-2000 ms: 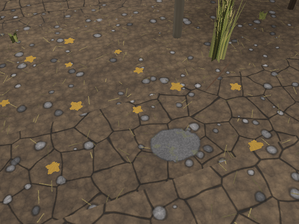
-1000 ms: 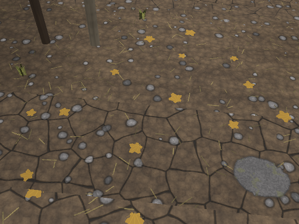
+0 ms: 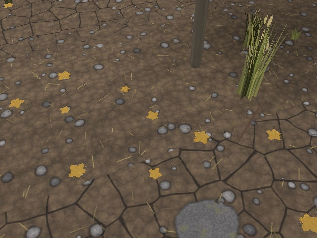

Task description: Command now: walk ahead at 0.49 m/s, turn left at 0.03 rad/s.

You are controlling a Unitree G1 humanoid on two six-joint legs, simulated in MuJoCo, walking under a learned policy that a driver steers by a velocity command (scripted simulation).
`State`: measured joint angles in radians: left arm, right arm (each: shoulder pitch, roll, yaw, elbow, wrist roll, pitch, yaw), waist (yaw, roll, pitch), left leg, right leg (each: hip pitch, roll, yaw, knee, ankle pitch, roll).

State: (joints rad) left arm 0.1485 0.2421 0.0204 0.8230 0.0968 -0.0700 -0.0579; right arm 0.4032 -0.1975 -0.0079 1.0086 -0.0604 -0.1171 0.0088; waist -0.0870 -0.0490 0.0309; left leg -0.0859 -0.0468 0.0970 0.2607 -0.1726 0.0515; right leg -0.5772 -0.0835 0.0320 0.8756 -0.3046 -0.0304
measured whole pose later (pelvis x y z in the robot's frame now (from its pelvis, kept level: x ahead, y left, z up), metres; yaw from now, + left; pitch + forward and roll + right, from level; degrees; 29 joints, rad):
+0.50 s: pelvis +0.21 -0.02 -0.07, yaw +13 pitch +1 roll -4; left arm 0.50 0.18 -0.03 0.88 0.08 -0.14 0.04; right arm 0.05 -0.24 -0.02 0.78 -0.10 -0.05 0.08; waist 0.11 0.07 0.01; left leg -0.60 0.10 0.00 0.55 0.42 0.04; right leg -0.21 -0.01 -0.23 0.87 -0.67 0.00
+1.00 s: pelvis +0.44 +0.08 -0.18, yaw +31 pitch +4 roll +1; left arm 0.05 0.24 0.05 0.65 0.00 -0.09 0.03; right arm 0.30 -0.23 -0.06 0.81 0.03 -0.02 -0.03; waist -0.07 -0.04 -0.06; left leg -0.27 -0.14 -0.16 0.53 -0.31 0.06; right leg -0.65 -0.05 0.10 0.67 -0.02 0.08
